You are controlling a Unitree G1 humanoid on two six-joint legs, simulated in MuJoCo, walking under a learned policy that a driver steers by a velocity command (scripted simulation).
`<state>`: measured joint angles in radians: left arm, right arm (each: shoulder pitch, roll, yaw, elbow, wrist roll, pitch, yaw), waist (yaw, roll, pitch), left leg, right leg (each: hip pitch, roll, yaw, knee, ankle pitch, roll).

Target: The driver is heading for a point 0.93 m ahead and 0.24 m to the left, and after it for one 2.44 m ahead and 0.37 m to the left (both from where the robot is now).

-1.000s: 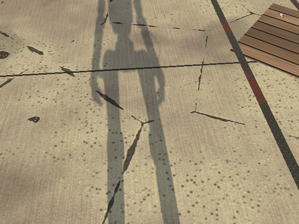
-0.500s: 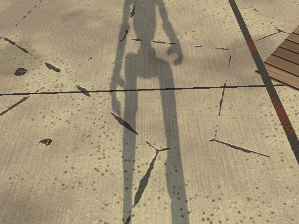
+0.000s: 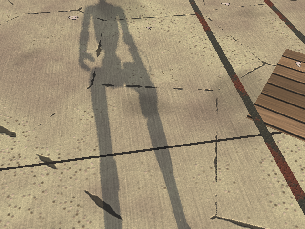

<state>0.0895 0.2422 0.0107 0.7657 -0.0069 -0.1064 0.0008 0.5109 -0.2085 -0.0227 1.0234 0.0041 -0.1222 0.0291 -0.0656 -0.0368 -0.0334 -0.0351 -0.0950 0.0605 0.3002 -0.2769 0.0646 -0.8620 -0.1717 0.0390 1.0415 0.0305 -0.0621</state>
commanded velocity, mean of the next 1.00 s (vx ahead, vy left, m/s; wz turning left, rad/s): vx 0.96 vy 0.00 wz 0.46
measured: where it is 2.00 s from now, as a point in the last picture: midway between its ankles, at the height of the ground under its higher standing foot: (126, 132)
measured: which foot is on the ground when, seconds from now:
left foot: down 0.00-0.22, up 0.24-0.70, down 0.72-1.00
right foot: up 0.00-0.18, down 0.20-0.70, up 0.72-1.00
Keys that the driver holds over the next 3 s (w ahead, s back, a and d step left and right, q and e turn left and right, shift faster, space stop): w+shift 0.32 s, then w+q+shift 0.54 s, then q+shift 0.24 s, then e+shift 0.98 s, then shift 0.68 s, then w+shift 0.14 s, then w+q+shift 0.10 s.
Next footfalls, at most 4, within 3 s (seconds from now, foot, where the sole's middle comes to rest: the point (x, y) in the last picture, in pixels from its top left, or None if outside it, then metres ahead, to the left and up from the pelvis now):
0.20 right None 0.44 -0.13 -0.78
0.72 left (132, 167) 0.87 0.09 -0.78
1.12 right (124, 113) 1.26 0.13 -0.78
1.48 left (101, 133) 1.11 0.26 -0.78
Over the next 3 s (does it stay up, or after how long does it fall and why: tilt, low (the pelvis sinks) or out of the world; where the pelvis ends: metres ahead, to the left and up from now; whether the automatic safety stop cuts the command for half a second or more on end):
stays up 1.22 0.09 -0.01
